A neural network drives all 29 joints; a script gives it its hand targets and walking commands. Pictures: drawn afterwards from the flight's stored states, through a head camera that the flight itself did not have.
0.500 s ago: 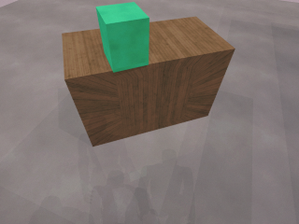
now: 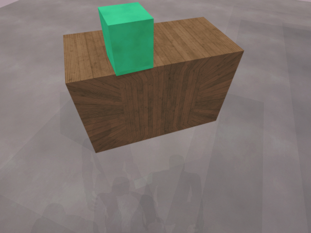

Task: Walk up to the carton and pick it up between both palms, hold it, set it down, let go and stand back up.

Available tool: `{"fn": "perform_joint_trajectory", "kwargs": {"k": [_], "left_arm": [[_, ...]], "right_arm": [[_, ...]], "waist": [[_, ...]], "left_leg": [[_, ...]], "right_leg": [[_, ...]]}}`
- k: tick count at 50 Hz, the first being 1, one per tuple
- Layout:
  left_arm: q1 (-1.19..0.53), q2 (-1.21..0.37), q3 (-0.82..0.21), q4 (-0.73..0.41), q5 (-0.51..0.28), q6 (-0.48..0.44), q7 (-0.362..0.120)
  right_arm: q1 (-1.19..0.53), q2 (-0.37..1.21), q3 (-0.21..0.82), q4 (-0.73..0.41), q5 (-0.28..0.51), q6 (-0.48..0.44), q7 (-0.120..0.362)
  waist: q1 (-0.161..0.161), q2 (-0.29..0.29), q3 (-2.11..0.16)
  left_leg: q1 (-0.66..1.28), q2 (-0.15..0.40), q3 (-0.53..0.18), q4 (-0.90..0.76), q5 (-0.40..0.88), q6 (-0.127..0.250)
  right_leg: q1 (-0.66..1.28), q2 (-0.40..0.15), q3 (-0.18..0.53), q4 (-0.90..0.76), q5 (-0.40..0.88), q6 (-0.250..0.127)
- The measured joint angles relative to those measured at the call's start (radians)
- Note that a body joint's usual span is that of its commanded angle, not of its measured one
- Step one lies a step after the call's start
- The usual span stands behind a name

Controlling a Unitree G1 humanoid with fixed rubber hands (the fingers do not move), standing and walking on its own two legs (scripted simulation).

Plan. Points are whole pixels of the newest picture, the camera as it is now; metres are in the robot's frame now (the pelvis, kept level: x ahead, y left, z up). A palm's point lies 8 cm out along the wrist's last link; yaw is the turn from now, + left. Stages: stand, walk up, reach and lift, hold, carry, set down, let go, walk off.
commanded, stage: stand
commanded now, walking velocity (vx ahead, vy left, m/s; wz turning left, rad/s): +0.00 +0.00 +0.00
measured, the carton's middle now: (127, 39) +0.97 +0.18 +0.01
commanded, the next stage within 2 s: walk up in 1.38 s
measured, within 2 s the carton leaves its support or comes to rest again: neither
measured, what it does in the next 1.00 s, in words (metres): stands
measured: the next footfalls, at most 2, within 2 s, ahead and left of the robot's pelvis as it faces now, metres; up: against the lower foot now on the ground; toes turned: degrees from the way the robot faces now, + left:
left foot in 1.94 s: +0.23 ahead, +0.18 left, +0.00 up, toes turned +14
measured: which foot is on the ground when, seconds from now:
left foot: down 0.00-1.00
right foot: down 0.00-1.00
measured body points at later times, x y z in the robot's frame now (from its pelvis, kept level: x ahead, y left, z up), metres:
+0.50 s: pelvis +0.01 -0.01 +0.00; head +0.02 -0.01 +0.45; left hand -0.02 +0.19 -0.16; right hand -0.02 -0.20 -0.17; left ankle -0.02 +0.14 -0.74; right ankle -0.02 -0.09 -0.74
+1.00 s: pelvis +0.01 -0.02 +0.00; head +0.03 -0.02 +0.45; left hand -0.01 +0.18 -0.16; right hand -0.02 -0.21 -0.17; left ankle -0.02 +0.14 -0.74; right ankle -0.02 -0.09 -0.74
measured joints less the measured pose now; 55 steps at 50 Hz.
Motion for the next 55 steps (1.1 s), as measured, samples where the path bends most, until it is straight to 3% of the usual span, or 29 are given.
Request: {"fn": "perform_joint_trajectory", "kwargs": {"k": [55], "left_arm": [[0.011, 0.002, 0.0, -0.012, -0.003, -0.011, 0.0]], "right_arm": [[-0.006, -0.005, -0.001, 0.01, 0.003, 0.005, -0.002]], "waist": [[0.001, 0.008, 0.0]], "left_leg": [[0.027, 0.034, -0.011, -0.017, -0.014, -0.033]], "right_leg": [[0.03, 0.034, -0.011, -0.022, -0.012, -0.032]]}}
